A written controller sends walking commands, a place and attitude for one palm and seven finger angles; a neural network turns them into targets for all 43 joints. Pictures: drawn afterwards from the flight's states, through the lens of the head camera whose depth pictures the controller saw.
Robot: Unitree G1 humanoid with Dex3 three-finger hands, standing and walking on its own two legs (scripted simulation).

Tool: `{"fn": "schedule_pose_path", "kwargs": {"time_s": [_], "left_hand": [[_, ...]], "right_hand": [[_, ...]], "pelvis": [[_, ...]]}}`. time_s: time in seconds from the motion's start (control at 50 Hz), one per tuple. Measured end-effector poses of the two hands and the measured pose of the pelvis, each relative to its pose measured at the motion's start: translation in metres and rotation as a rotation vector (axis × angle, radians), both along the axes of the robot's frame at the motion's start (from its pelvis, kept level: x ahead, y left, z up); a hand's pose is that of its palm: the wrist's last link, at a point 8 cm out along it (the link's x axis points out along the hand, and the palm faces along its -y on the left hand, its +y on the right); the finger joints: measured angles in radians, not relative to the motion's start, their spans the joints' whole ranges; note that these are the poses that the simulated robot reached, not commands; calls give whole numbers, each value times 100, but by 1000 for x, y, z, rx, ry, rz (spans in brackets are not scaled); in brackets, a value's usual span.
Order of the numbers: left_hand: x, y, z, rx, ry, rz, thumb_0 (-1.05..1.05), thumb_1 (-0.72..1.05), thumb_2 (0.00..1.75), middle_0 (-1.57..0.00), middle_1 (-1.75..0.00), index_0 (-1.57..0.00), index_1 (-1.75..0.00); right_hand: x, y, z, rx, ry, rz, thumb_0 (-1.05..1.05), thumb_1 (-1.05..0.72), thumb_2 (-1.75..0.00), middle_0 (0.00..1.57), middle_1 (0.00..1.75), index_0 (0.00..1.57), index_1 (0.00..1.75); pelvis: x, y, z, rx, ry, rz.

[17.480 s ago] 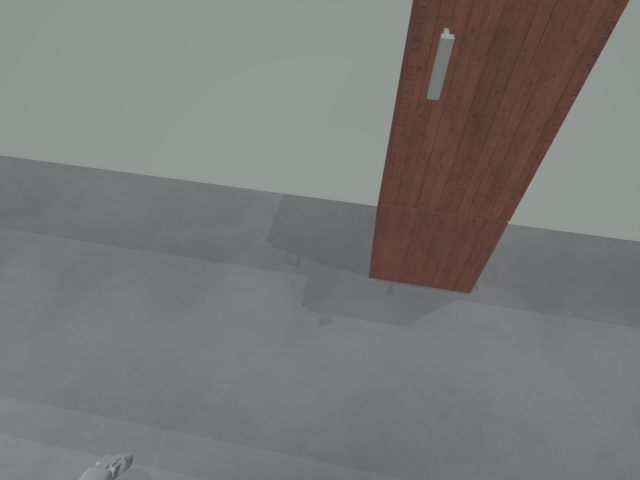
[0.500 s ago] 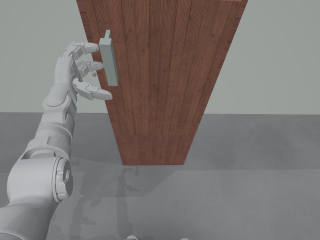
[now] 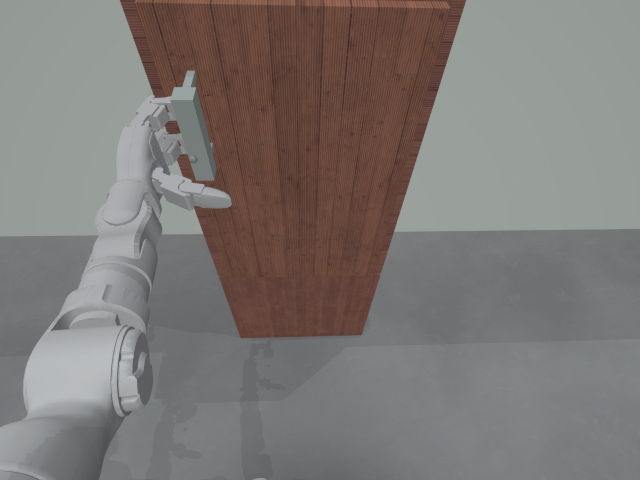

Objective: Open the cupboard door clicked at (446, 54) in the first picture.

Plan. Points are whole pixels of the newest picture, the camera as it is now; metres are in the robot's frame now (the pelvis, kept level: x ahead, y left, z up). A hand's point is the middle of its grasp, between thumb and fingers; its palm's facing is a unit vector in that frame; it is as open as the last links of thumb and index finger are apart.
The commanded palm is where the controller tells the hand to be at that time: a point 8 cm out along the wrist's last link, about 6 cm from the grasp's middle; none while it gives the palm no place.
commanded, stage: slide the fingers in behind the handle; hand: left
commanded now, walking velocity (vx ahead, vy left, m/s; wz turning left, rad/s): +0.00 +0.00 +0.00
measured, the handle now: (198, 127) +0.54 +0.14 +0.13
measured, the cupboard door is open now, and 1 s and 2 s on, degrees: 0 1 6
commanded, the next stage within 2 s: close the thumb around the handle in 0.76 s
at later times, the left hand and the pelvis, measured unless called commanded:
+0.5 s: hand (207, 159) +0.47 +0.12 +0.13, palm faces +0.00 -1.00 +0.00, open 14.2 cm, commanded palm +0.45 +0.17 +0.13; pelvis +0.01 -0.02 +0.00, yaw +1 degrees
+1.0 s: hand (210, 157) +0.48 +0.12 +0.13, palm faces -0.02 -1.00 +0.01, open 13.5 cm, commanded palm +0.45 +0.17 +0.13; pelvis +0.01 +0.00 +0.00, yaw +0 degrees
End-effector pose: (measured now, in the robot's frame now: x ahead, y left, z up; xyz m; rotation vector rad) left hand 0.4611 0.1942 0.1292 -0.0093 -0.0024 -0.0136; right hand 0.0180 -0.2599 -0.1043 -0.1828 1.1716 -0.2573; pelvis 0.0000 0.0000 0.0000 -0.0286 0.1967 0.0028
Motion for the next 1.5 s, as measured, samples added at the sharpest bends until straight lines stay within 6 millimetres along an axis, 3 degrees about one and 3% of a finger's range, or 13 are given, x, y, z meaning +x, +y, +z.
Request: {"fn": "schedule_pose_path", "kwargs": {"time_s": [0.2,0.48,0.7,0.96,1.12,1.44,1.5], "left_hand": [[-3,-13,6,13,-4,19,-1,-50,30,-28,-120,-28,-119],[-8,-18,5,13,-10,18,-1,-50,30,-27,-120,-25,-119],[2,-21,1,5,10,4,-1,-50,30,-29,-120,-28,-120],[3,-21,0,0,4,-3,-1,-47,31,-29,-121,-30,-120],[-2,-21,1,6,-13,2,-1,-20,43,-31,-123,-31,-123],[1,-20,-1,8,-1,0,0,63,78,-37,-132,-37,-132],[3,-21,-1,8,-1,4,0,67,81,-36,-134,-36,-133]], "right_hand": [[23,-7,-2,27,-58,24,1,-90,-90,20,29,20,30],[32,-13,-4,40,-43,47,1,-90,-90,20,29,20,30],[27,-12,-1,21,-40,25,1,-90,-90,20,29,20,30],[11,2,-3,36,-6,0,1,-90,-90,20,29,20,30],[11,8,-4,41,-16,5,1,-90,-90,20,29,20,30],[5,8,-3,13,-13,19,1,-90,-90,20,29,20,30],[1,7,-3,11,1,19,1,-90,-90,20,29,20,30]], "pelvis": [[3,-11,1,11,-9,2],[6,-17,3,16,-11,13],[5,-14,3,14,-3,5],[8,-4,3,9,-6,-6],[5,1,2,6,-11,-6],[-3,5,0,0,-4,6],[-4,5,-1,1,2,6]]}}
